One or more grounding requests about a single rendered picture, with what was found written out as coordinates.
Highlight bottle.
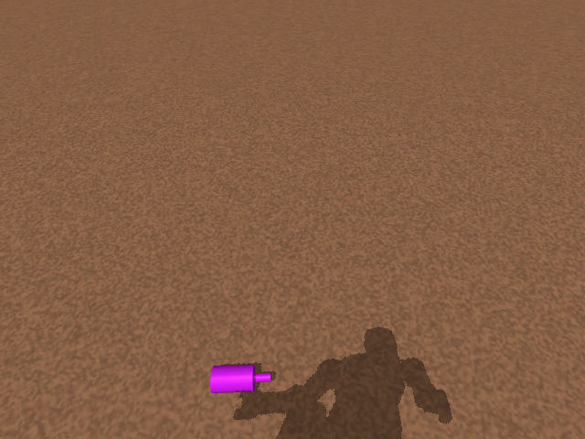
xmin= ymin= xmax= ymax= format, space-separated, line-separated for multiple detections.
xmin=210 ymin=364 xmax=271 ymax=393

